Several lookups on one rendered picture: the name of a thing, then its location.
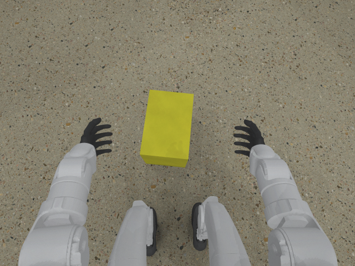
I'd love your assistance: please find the right robot forearm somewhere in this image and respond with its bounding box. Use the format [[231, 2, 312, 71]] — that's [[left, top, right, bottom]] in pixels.
[[249, 144, 338, 266]]

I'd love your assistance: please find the robot left hand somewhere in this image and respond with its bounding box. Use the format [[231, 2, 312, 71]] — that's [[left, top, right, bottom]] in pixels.
[[80, 117, 113, 156]]

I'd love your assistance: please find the robot right shin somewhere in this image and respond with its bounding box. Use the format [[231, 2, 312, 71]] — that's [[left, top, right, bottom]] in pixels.
[[196, 196, 218, 240]]

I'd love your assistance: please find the robot left upper arm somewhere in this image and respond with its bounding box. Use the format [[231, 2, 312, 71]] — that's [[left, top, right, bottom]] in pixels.
[[20, 224, 89, 266]]

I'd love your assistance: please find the right robot foot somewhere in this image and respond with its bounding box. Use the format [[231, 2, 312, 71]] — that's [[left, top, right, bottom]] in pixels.
[[191, 202, 207, 251]]

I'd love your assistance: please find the left robot forearm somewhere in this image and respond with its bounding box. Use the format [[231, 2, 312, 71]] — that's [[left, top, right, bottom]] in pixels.
[[18, 143, 97, 266]]

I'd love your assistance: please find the robot right upper arm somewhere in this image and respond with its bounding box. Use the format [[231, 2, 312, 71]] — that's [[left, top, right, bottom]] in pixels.
[[268, 227, 337, 266]]

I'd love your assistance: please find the robot right hand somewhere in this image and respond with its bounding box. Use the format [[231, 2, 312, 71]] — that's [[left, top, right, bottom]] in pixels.
[[234, 120, 265, 157]]

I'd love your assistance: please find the carton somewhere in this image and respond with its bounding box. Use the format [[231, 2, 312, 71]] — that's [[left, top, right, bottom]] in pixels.
[[140, 90, 194, 167]]

